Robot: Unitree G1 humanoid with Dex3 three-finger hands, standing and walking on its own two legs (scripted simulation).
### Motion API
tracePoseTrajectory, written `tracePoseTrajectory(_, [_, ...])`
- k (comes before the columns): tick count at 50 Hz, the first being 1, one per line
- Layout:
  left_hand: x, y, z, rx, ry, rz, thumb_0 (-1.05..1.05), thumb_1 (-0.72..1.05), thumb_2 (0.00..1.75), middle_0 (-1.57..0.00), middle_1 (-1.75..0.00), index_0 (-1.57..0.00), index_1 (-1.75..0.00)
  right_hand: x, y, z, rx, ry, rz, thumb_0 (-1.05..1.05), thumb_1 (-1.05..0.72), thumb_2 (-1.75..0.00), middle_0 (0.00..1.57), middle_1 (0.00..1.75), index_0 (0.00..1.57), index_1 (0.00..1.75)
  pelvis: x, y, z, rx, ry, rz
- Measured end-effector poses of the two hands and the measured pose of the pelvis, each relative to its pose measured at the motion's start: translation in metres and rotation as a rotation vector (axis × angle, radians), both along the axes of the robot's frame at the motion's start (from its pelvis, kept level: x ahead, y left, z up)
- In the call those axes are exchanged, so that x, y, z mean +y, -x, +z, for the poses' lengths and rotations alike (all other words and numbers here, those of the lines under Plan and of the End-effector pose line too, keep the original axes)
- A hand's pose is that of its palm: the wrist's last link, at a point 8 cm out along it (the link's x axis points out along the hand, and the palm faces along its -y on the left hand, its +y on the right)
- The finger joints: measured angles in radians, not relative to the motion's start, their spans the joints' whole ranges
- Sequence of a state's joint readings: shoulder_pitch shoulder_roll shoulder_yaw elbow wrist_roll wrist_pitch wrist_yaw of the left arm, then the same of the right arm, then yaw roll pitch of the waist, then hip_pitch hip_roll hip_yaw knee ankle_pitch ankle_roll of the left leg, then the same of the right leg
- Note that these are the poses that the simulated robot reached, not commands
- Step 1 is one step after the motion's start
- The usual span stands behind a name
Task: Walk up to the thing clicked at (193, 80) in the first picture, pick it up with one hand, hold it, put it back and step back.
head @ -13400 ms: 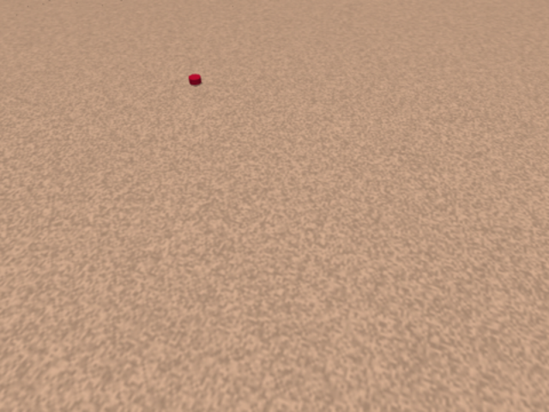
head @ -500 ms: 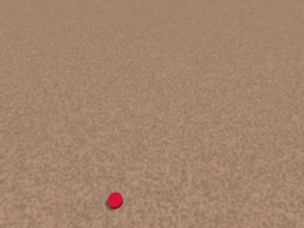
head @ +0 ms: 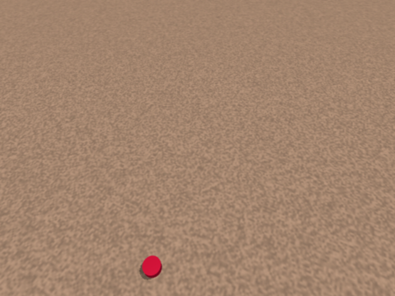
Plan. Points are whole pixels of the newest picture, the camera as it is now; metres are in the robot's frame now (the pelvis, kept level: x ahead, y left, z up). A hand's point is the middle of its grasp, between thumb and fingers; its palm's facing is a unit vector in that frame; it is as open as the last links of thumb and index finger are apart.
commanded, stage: stand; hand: left
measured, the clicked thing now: (152, 266) +0.38 +0.24 -0.76
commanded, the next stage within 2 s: walk up in 0.56 s
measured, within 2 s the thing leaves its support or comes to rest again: neither
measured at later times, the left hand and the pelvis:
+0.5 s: hand out of the picture +0.08 +0.25 -0.15, palm faces -0.03 -0.94 -0.35, open 7.4 cm; pelvis +0.00 +0.00 +0.00, yaw +0 degrees
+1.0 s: hand out of the picture +0.05 +0.32 -0.19, palm faces -0.04 -0.93 -0.36, open 7.4 cm; pelvis -0.09 +0.05 -0.02, yaw +0 degrees
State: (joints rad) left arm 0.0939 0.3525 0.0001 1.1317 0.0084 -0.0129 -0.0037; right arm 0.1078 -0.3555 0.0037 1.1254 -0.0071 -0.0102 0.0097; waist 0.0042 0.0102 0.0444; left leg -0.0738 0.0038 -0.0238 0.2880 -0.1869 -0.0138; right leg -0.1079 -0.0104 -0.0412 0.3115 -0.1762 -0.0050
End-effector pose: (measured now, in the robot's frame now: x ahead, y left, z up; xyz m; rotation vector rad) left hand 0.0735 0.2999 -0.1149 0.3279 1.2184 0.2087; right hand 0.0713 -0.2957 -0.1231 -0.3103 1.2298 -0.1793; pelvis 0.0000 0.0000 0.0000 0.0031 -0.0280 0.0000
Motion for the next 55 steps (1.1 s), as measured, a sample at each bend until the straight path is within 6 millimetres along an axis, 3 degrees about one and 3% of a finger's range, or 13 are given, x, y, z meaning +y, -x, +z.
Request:
tracePoseTrajectory(28, [-0.004,0.004,-0.001,0.007,0.002,-0.008,0.01,0.9,0.9,-0.2,-0.3,-0.2,-0.3,-0.005,0.004,0.002,-0.003,0.006,-0.007,0.01,-0.9,-0.9,0.21,0.3,0.2,0.3,-0.003,0.001,0.0,-0.006,0.0,-0.007])
tracePoseTrajectory(35, [0.009,0.009,-0.005,-0.015,-0.022,0.023,0.0,0.9,0.89,-0.21,-0.3,-0.2,-0.3,-0.011,0.011,-0.003,0.003,0.029,-0.021,0.01,-0.9,-0.9,0.21,0.3,0.2,0.3,0.001,0.026,-0.008,-0.002,0.005,-0.004])
tracePoseTrajectory(40, [0.028,0.012,-0.012,-0.033,-0.04,-0.023,0.01,0.9,0.89,-0.21,-0.3,-0.2,-0.3,-0.007,0.031,-0.001,0.014,0.068,-0.025,0.01,-0.9,-0.9,0.21,0.3,0.2,0.3,0.017,0.049,-0.015,0.005,-0.01,-0.004])
tracePoseTrajectory(46, [0.055,0.012,-0.034,-0.087,-0.02,-0.049,0.01,0.9,0.89,-0.2,-0.3,-0.2,-0.3,0.013,0.08,-0.004,0.064,0.131,-0.017,0.01,-0.9,-0.9,0.21,0.3,0.2,0.3,0.046,0.078,-0.031,-0.001,-0.016,0.001])
tracePoseTrajectory(50, [0.059,0.029,-0.034,-0.054,-0.008,-0.046,0.0,0.91,0.9,-0.2,-0.3,-0.2,-0.3,0.032,0.113,0.005,0.095,0.117,-0.037,0.01,-0.9,-0.9,0.21,0.3,0.2,0.3,0.053,0.093,-0.022,0.002,0.014,-0.001])
tracePoseTrajectory(55, [0.063,0.063,-0.031,-0.012,0.003,-0.056,0.0,0.91,0.9,-0.2,-0.3,-0.2,-0.3,0.043,0.131,0.011,0.065,0.118,-0.058,0.01,-0.9,-0.9,0.21,0.3,0.21,0.3,0.059,0.11,-0.016,0.01,0.024,-0.03])
